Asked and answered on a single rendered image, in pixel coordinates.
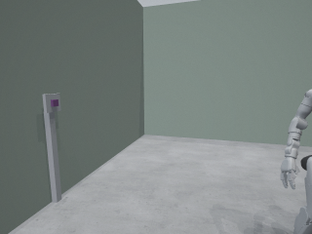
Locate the right robot thigh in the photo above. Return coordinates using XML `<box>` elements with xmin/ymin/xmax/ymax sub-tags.
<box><xmin>300</xmin><ymin>155</ymin><xmax>312</xmax><ymax>223</ymax></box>

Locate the right robot hand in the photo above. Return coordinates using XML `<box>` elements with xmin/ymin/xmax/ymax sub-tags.
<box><xmin>280</xmin><ymin>157</ymin><xmax>300</xmax><ymax>190</ymax></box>

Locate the button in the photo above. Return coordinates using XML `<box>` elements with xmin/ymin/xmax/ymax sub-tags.
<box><xmin>51</xmin><ymin>99</ymin><xmax>59</xmax><ymax>107</ymax></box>

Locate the right robot upper arm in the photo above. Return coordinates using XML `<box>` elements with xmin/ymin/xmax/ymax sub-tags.
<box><xmin>294</xmin><ymin>89</ymin><xmax>312</xmax><ymax>130</ymax></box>

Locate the panel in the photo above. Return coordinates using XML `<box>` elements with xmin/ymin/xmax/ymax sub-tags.
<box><xmin>42</xmin><ymin>94</ymin><xmax>62</xmax><ymax>203</ymax></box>

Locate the robot right shin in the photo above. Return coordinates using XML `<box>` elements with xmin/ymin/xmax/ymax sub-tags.
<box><xmin>293</xmin><ymin>207</ymin><xmax>312</xmax><ymax>234</ymax></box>

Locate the right robot forearm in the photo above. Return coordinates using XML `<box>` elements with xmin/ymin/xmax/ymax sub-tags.
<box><xmin>285</xmin><ymin>117</ymin><xmax>302</xmax><ymax>159</ymax></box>

